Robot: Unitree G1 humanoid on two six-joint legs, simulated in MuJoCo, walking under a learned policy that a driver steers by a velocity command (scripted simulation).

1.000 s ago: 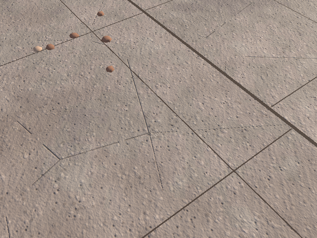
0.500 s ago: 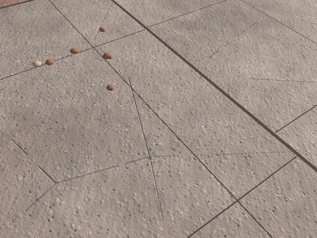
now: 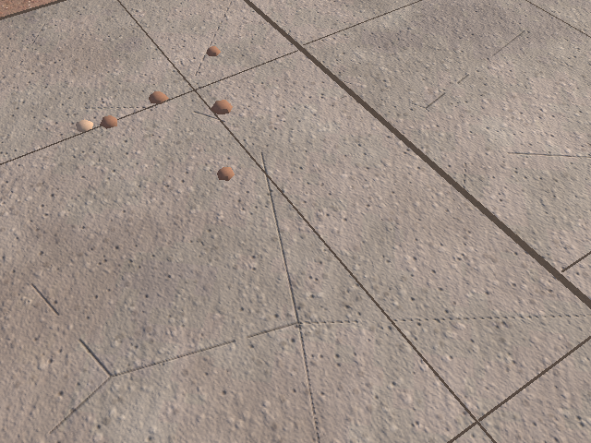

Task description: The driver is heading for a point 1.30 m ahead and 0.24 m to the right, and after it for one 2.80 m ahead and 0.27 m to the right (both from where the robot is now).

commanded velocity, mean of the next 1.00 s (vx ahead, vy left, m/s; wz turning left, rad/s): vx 0.03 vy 0.00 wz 0.00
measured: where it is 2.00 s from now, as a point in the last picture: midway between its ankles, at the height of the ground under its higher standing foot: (301, 392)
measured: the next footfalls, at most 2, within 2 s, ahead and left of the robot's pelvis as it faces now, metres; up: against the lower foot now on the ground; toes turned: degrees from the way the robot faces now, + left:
left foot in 0.08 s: +0.08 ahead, +0.15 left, +0.00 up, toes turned -1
right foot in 1.56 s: +0.48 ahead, -0.10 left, +0.00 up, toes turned -3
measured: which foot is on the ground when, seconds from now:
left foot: up 0.00-0.06, down 0.08-1.00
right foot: down 0.00-1.00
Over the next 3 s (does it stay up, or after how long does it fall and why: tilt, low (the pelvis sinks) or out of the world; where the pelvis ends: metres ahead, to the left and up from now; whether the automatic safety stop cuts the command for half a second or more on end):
stays up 1.04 -0.13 0.02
